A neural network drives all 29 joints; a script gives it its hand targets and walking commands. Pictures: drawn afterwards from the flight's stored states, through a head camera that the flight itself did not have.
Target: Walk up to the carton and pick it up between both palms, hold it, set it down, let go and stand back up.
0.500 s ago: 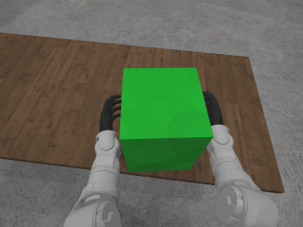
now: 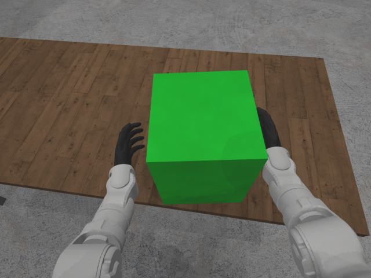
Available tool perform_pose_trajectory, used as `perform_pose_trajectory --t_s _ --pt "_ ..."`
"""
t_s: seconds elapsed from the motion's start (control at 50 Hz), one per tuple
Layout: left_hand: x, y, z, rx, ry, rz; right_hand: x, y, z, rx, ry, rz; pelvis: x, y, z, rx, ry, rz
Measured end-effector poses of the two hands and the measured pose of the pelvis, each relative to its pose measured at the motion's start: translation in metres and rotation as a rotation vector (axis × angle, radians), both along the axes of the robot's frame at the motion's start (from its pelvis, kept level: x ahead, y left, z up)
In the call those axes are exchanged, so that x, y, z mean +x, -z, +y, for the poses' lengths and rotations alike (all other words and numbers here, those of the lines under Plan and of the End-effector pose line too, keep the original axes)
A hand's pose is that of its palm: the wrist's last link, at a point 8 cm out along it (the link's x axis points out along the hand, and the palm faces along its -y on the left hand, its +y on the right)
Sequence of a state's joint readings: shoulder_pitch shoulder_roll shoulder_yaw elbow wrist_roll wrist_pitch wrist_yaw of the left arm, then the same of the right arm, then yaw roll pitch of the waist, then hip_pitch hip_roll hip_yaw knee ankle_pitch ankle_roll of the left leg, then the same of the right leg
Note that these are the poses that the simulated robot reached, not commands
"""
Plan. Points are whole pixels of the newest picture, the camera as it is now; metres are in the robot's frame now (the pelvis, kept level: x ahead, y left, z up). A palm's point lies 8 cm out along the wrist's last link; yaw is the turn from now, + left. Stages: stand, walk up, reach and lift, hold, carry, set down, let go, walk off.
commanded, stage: set down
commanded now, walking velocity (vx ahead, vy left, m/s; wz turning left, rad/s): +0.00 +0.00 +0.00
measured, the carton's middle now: (201, 143) +0.43 +0.03 +0.00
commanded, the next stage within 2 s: none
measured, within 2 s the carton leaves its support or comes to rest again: neither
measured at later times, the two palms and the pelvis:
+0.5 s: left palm (117, 182) +0.31 +0.20 +0.00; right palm (298, 169) +0.37 -0.17 +0.03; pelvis -0.04 -0.02 -0.01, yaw +2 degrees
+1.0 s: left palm (107, 207) +0.25 +0.20 +0.01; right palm (317, 214) +0.30 -0.20 +0.00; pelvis +0.00 -0.02 +0.01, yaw +4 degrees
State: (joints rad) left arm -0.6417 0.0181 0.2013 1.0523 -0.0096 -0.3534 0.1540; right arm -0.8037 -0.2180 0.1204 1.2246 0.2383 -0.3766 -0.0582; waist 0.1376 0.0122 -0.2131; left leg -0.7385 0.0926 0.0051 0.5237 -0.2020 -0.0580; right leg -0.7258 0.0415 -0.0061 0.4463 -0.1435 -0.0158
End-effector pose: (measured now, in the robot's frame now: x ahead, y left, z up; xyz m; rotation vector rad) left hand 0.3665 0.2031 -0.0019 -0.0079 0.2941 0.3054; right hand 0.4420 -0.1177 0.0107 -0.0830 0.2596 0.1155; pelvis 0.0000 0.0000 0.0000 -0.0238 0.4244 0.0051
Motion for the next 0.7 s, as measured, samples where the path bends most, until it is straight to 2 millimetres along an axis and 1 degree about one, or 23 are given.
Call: perform_pose_trajectory --t_s 0.1,0.18,0.3,0.44,0.48,0.58,0.62,0.7 --pt "-0.021 0.005 0.011 -0.006 -0.005 0.014 -0.018 0.005 -0.012 -0.002 0.023 0.016 -0.008 0.002 -0.001 0.002 -0.019 -0.031" --pt "-0.032 -0.001 0.014 -0.007 -0.008 -0.029 -0.030 0.003 -0.022 0.001 0.027 0.010 -0.016 0.004 -0.003 0.005 -0.017 -0.038" --pt "-0.043 -0.009 0.009 -0.027 -0.005 -0.068 -0.049 -0.006 -0.036 -0.004 0.024 -0.003 -0.029 0.007 -0.008 0.012 -0.022 -0.072" --pt "-0.054 -0.004 -0.001 -0.061 -0.005 -0.041 -0.063 -0.015 -0.050 -0.020 0.029 0.024 -0.039 0.009 -0.014 0.029 -0.025 -0.130" --pt "-0.057 -0.004 -0.002 -0.060 -0.008 -0.036 -0.066 -0.016 -0.051 -0.015 0.028 0.029 -0.039 0.010 -0.016 0.031 -0.026 -0.139" --pt "-0.061 -0.011 -0.002 -0.044 -0.013 -0.071 -0.076 -0.014 -0.048 0.012 0.010 0.024 -0.036 0.008 -0.020 0.034 -0.037 -0.161" --pt "-0.064 -0.010 -0.001 -0.030 -0.015 -0.055 -0.081 -0.008 -0.047 0.013 0.004 0.042 -0.034 0.007 -0.021 0.035 -0.041 -0.185" --pt "-0.076 -0.006 0.003 -0.003 -0.015 -0.015 -0.095 0.007 -0.052 0.025 0.020 0.079 -0.027 0.001 -0.022 0.035 -0.049 -0.232"
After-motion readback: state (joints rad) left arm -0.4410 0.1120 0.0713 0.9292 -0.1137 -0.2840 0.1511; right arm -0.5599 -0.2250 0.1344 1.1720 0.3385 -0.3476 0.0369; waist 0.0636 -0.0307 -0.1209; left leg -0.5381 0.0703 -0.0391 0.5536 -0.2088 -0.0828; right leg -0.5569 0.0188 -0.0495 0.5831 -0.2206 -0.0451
